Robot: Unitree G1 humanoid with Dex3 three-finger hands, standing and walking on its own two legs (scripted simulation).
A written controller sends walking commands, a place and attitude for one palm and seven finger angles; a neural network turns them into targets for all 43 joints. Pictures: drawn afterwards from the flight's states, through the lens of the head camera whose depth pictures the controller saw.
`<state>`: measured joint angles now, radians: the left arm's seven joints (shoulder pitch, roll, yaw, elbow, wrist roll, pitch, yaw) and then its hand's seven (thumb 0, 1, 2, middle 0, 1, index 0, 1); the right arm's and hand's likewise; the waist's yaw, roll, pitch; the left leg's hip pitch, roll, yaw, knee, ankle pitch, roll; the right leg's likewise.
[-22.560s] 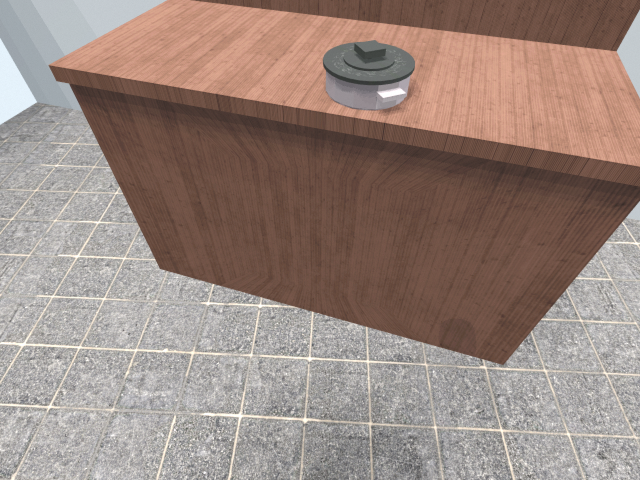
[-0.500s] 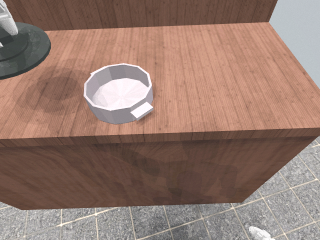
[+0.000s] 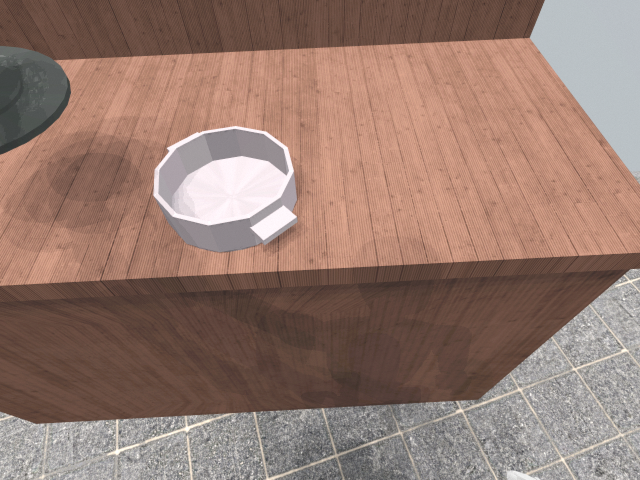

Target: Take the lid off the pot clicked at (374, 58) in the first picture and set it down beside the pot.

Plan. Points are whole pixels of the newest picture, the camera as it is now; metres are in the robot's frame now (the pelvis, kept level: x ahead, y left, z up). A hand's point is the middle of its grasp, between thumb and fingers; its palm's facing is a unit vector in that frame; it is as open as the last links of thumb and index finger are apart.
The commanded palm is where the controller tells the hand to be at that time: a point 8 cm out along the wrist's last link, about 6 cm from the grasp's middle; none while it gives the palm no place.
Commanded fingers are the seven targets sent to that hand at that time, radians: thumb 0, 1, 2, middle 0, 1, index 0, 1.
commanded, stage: lower the lid onto the table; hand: left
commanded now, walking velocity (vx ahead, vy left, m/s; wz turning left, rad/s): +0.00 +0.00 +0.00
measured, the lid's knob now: out of the picture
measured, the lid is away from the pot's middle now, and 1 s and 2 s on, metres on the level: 0.24 0.24 0.23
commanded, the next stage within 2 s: none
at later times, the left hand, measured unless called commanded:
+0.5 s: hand out of the picture +0.43 +0.34 +0.26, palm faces -0.22 -0.14 -0.97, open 7.4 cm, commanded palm +0.42 +0.34 +0.33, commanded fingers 0.00 0.44 1.20 -0.85 -0.91 -0.87 -0.93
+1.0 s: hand out of the picture +0.44 +0.34 +0.21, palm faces -0.30 -0.18 -0.94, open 7.4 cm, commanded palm +0.44 +0.35 +0.30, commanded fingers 0.00 0.44 1.20 -0.85 -0.91 -0.87 -0.93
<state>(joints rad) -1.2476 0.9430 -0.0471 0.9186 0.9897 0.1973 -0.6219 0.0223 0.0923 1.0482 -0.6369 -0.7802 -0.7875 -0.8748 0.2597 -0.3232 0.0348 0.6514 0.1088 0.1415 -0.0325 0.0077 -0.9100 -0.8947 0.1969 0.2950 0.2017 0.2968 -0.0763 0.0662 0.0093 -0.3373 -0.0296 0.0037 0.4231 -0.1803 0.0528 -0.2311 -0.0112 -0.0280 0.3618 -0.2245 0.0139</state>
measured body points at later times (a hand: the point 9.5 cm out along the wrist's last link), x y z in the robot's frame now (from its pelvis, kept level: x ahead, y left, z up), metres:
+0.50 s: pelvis +0.00 +0.00 +0.00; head +0.04 -0.02 +0.45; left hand +0.44 +0.34 +0.31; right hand +0.09 -0.27 -0.13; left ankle +0.02 +0.09 -0.74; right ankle -0.03 -0.13 -0.74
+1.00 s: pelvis +0.00 +0.00 +0.00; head +0.05 -0.01 +0.44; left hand +0.45 +0.35 +0.27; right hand +0.06 -0.28 -0.13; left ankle +0.02 +0.09 -0.74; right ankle -0.03 -0.13 -0.74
